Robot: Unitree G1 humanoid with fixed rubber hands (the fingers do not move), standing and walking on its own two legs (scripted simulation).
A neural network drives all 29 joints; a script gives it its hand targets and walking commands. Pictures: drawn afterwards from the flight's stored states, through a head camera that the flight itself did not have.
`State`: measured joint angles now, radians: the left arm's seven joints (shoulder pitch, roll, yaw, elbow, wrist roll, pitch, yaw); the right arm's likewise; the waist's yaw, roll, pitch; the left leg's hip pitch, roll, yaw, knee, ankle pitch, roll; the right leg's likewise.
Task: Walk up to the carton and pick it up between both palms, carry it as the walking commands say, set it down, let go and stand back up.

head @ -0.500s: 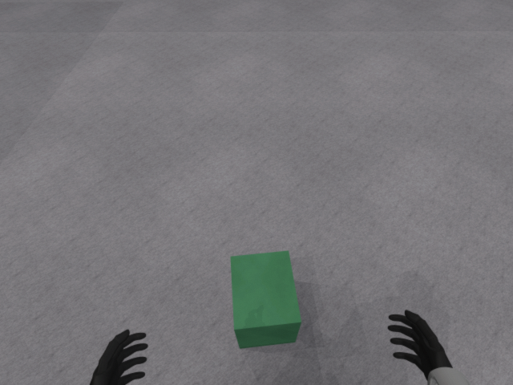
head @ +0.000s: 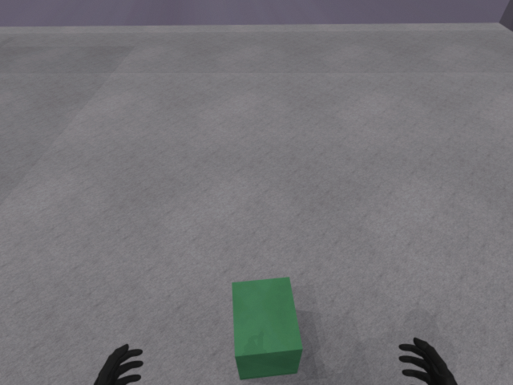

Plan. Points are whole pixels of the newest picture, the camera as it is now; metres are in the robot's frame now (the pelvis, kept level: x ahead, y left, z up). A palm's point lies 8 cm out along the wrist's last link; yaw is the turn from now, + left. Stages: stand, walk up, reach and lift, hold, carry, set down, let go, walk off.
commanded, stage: stand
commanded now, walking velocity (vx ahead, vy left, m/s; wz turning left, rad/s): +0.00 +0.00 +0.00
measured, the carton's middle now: (264, 328) +0.47 +0.01 -0.64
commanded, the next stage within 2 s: none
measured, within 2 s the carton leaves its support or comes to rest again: neither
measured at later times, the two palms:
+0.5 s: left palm out of the picture +0.10 +0.27 -0.05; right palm out of the picture +0.09 -0.28 -0.06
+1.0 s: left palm out of the picture +0.08 +0.27 -0.07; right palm out of the picture +0.07 -0.29 -0.08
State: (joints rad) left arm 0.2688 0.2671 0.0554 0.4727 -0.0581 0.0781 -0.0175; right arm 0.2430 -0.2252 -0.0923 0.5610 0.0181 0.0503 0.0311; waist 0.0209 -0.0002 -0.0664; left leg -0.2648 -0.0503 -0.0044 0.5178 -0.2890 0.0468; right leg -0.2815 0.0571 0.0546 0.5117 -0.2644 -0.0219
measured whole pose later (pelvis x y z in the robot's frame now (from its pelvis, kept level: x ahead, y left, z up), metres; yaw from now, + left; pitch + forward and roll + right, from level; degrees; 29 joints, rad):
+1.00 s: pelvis -0.04 +0.00 -0.01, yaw +0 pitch -2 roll +0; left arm 0.34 0.27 0.06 0.58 -0.03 -0.04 0.01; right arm 0.33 -0.31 -0.09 0.73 -0.01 -0.06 0.02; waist 0.02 0.00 -0.15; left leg -0.27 -0.05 0.00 0.58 -0.28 0.05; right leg -0.28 0.06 0.05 0.57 -0.26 -0.02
